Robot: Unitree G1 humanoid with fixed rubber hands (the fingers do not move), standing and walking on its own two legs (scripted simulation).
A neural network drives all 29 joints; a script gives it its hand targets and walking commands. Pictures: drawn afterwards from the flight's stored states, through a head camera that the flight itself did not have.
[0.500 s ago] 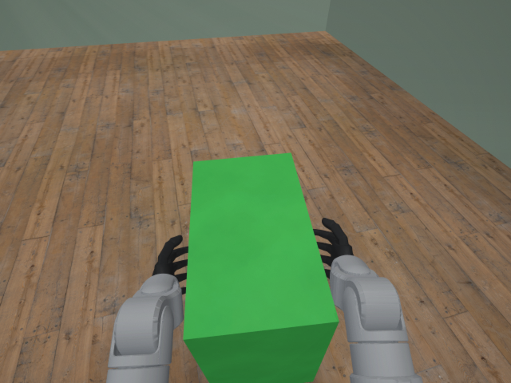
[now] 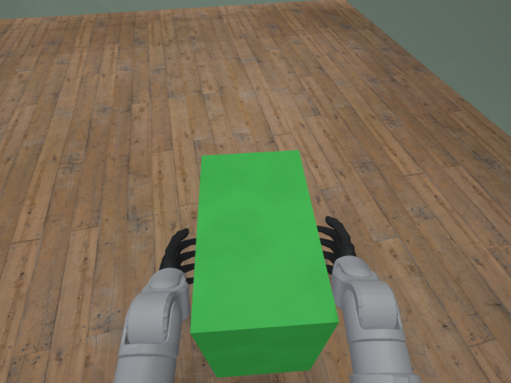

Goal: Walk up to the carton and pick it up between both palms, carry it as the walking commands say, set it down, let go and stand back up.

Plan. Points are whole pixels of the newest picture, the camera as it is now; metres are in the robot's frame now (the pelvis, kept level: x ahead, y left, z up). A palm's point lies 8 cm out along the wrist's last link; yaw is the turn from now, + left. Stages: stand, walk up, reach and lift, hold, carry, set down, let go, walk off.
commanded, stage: carry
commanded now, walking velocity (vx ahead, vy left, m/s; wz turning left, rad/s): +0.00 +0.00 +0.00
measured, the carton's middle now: (257, 265) +0.33 +0.01 -0.04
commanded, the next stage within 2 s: none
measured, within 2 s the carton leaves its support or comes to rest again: neither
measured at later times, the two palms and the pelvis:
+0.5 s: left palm (195, 199) +0.44 +0.13 +0.02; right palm (332, 192) +0.46 -0.14 +0.03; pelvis +0.17 -0.01 -0.01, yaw +1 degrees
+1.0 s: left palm (200, 133) +0.59 +0.13 +0.06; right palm (324, 130) +0.59 -0.13 +0.07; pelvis +0.30 +0.01 +0.01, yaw -1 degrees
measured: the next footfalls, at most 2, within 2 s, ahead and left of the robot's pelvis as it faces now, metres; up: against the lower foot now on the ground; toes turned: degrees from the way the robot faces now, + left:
right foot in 0.38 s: +0.20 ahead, -0.08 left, +0.00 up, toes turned -8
left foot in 0.58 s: +0.22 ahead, +0.10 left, +0.01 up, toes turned +3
